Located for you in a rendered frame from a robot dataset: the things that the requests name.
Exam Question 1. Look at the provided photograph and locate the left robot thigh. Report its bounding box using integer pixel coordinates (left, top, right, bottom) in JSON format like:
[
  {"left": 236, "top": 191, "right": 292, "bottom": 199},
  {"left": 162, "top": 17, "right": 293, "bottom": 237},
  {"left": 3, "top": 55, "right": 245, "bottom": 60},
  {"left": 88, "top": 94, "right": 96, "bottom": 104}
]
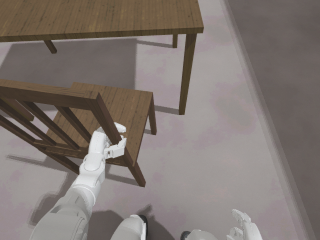
[{"left": 110, "top": 217, "right": 146, "bottom": 240}]

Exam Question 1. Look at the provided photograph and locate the robot left upper arm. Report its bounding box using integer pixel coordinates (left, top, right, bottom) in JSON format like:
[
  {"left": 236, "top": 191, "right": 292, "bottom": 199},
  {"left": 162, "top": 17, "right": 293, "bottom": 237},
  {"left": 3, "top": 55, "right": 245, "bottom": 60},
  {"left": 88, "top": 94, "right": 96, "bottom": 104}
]
[{"left": 32, "top": 212, "right": 89, "bottom": 240}]

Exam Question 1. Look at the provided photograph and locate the left robot hand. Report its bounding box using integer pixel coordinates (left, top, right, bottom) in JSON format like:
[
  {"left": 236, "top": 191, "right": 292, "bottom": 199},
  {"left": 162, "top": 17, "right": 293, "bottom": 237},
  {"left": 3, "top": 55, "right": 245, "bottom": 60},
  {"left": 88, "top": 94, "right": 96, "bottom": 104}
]
[{"left": 88, "top": 122, "right": 127, "bottom": 159}]

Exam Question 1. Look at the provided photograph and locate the left robot shin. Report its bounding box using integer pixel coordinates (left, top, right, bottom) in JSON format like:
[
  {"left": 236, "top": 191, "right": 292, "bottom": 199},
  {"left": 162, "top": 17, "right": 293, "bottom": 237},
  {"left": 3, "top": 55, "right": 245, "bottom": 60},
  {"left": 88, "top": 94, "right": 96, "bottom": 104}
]
[{"left": 129, "top": 215, "right": 143, "bottom": 221}]

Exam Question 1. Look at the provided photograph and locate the right robot hand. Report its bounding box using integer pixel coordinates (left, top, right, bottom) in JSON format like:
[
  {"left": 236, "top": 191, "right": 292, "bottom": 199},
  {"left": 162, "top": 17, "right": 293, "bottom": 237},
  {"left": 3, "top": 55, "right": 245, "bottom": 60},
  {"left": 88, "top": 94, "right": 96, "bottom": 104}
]
[{"left": 226, "top": 209, "right": 263, "bottom": 240}]

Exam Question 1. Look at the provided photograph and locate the robot left forearm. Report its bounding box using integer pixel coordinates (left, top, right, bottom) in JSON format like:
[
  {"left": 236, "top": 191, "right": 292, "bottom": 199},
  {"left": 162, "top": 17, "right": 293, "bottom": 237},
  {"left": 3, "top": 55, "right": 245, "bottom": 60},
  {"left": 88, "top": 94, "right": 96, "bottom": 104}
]
[{"left": 29, "top": 152, "right": 106, "bottom": 240}]

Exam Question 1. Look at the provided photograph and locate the chair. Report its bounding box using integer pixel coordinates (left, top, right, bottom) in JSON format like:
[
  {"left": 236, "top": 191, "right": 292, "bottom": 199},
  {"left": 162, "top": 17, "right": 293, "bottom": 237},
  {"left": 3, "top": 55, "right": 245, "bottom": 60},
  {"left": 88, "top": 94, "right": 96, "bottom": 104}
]
[{"left": 0, "top": 79, "right": 157, "bottom": 188}]

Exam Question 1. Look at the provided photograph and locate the table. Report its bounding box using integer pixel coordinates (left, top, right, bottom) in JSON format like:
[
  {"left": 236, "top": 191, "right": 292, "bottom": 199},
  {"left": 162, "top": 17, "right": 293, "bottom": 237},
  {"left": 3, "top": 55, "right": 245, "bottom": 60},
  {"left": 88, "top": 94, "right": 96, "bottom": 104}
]
[{"left": 0, "top": 0, "right": 204, "bottom": 122}]

